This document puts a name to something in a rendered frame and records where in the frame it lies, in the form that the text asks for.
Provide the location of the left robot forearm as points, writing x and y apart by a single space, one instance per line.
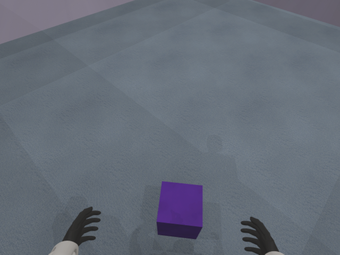
65 248

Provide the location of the carton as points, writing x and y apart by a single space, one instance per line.
180 210

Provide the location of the robot right hand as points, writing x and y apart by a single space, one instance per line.
264 241

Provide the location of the robot left hand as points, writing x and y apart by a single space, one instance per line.
77 229

